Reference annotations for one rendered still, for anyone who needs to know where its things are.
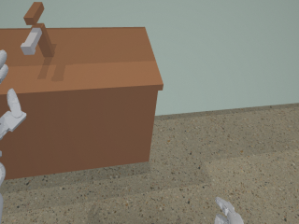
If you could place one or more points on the tap lever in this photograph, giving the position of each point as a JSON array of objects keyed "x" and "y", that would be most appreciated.
[{"x": 29, "y": 46}]

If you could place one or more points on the right robot hand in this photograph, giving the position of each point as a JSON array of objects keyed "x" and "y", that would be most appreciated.
[{"x": 228, "y": 210}]

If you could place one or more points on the counter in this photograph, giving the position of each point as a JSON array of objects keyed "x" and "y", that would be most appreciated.
[{"x": 89, "y": 94}]

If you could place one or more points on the left robot hand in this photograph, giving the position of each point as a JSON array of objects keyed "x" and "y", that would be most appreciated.
[{"x": 13, "y": 118}]

